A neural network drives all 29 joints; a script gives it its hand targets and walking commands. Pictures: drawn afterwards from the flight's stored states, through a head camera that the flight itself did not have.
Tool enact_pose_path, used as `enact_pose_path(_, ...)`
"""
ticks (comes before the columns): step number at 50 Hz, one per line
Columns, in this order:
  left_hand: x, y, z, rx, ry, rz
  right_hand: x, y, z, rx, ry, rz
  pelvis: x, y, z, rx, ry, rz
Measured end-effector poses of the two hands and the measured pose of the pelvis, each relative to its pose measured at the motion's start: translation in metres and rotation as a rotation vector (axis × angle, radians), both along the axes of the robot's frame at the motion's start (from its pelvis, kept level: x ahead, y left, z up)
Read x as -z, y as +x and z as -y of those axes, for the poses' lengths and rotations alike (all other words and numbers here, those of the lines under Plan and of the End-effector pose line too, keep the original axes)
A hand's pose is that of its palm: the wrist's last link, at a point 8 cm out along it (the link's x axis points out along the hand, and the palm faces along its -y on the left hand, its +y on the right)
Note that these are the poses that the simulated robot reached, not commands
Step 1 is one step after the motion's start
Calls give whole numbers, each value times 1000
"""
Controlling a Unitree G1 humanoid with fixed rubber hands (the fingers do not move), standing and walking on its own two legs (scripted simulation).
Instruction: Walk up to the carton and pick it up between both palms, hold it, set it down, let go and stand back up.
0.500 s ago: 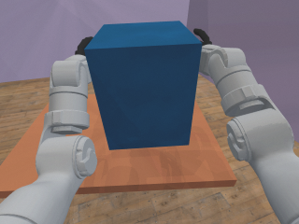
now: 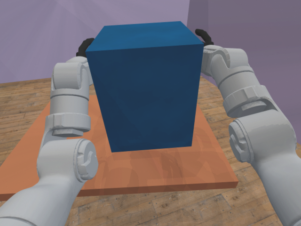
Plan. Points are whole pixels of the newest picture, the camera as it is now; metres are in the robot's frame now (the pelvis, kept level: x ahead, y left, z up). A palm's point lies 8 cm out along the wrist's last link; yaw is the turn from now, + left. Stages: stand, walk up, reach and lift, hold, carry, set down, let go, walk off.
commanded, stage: hold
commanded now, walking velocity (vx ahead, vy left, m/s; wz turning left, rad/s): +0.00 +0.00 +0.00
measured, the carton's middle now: (147, 84) +0.36 +0.00 +0.27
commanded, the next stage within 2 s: none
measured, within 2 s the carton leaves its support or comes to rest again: neither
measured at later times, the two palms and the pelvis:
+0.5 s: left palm (85, 64) +0.37 +0.15 +0.32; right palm (207, 57) +0.36 -0.15 +0.34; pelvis +0.00 +0.00 +0.00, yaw +0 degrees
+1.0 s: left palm (84, 67) +0.37 +0.15 +0.31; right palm (204, 58) +0.37 -0.14 +0.33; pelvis +0.00 +0.00 +0.00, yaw +0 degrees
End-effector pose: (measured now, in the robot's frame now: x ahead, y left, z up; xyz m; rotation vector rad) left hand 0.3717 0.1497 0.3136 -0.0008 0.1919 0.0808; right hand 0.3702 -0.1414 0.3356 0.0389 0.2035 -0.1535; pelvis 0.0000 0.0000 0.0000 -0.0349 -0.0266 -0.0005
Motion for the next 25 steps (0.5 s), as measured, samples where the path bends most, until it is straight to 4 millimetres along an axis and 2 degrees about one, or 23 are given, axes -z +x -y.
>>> enact_pose_path(13,-2,-7,6,-2,1,10,3,-8,6,4,10,8,0,0,3,-1,3,29)
enact_pose_path(25,-9,-5,4,-8,-5,17,-1,-6,5,-3,3,13,0,-4,5,3,5,11)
